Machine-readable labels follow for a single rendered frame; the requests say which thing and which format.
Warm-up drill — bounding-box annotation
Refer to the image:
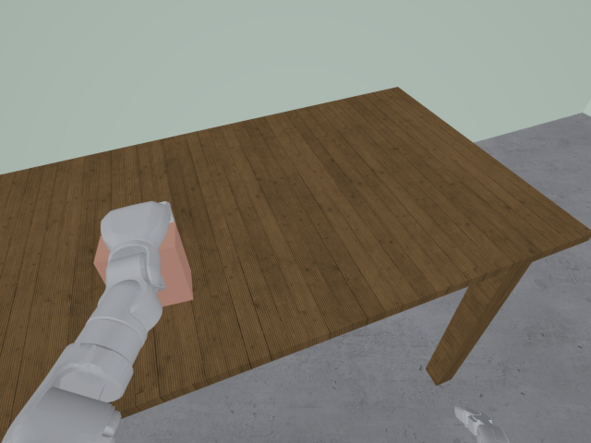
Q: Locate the table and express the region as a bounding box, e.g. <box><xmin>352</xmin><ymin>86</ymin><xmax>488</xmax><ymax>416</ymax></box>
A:
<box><xmin>0</xmin><ymin>87</ymin><xmax>591</xmax><ymax>443</ymax></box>

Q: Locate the left robot upper arm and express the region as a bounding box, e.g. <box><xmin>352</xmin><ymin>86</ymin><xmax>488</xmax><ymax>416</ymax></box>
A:
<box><xmin>13</xmin><ymin>387</ymin><xmax>122</xmax><ymax>443</ymax></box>

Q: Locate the robot left hand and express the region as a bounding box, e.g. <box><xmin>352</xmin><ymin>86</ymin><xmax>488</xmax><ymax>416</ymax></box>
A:
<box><xmin>101</xmin><ymin>201</ymin><xmax>175</xmax><ymax>291</ymax></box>

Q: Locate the robot right hand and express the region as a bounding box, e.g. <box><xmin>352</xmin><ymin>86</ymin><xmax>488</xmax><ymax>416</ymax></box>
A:
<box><xmin>452</xmin><ymin>405</ymin><xmax>510</xmax><ymax>443</ymax></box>

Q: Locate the robot left forearm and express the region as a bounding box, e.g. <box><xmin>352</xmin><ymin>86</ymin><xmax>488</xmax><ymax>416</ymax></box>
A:
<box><xmin>2</xmin><ymin>240</ymin><xmax>163</xmax><ymax>443</ymax></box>

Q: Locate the sponge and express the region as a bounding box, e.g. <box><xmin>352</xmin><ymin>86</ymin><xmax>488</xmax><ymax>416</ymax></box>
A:
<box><xmin>93</xmin><ymin>222</ymin><xmax>193</xmax><ymax>306</ymax></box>

